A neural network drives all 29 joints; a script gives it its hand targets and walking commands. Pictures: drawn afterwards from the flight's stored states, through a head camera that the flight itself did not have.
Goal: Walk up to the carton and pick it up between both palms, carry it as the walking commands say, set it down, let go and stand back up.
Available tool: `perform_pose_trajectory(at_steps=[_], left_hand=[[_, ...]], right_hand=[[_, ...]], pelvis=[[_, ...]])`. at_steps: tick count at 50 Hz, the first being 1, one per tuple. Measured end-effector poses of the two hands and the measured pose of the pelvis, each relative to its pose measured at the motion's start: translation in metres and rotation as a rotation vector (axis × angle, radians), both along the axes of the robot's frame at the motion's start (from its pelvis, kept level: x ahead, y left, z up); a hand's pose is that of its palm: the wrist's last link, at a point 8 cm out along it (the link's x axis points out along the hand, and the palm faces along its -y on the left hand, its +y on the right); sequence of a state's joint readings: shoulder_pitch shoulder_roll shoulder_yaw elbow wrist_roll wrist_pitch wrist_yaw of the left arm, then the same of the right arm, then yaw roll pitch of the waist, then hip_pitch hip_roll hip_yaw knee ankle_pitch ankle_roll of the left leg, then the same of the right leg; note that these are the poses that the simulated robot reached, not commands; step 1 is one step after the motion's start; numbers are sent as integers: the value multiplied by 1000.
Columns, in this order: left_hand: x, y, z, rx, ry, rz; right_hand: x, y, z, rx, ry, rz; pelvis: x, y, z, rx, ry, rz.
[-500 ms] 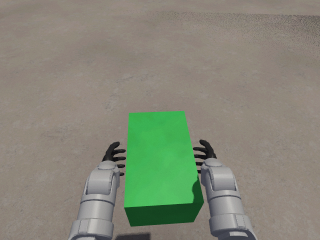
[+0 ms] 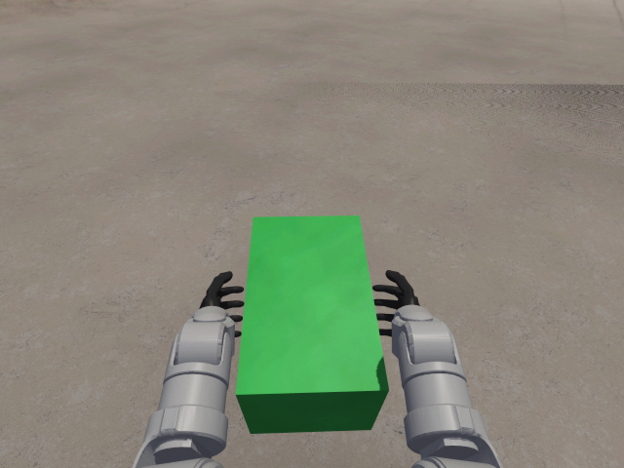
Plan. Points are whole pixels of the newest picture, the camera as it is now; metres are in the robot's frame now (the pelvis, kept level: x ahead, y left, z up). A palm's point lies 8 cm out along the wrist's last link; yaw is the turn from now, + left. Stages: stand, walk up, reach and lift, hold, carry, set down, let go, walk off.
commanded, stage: set down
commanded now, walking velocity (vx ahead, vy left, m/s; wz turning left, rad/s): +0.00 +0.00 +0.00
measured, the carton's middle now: (308, 317) +0.36 +0.01 -0.02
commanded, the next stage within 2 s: none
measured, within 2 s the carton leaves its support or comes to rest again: neither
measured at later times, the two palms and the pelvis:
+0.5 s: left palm (229, 340) +0.31 +0.13 -0.02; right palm (400, 332) +0.33 -0.14 -0.02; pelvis +0.01 -0.02 -0.01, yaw +2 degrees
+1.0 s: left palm (232, 359) +0.34 +0.14 -0.12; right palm (380, 354) +0.35 -0.12 -0.11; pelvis -0.01 +0.00 -0.06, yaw +2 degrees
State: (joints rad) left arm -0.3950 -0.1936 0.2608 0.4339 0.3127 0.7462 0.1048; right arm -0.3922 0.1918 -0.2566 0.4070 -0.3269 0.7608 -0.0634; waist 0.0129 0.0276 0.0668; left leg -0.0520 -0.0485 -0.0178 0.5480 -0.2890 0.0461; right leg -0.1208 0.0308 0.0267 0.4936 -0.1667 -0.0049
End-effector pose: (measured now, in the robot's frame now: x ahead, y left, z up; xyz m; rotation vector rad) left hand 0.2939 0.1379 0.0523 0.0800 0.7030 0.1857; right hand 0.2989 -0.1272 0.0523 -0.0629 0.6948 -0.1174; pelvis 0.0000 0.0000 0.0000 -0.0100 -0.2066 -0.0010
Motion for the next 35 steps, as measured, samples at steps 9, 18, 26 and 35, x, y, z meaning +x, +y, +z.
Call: perform_pose_trajectory(at_steps=[9,18,26,35], left_hand=[[0,0,-22,35,52,70],[14,-10,-46,6,61,50],[19,-10,-77,-31,56,26],[23,-3,-114,-39,41,53]], right_hand=[[8,4,-26,-11,50,29],[22,-5,-49,-28,60,-8],[30,-8,-75,-33,56,-11],[35,0,-111,-19,44,-22]], pelvis=[[1,-5,-3,-1,35,38],[8,-12,-6,4,132,38],[11,-16,-11,1,233,36],[7,-14,-24,-2,356,36]])
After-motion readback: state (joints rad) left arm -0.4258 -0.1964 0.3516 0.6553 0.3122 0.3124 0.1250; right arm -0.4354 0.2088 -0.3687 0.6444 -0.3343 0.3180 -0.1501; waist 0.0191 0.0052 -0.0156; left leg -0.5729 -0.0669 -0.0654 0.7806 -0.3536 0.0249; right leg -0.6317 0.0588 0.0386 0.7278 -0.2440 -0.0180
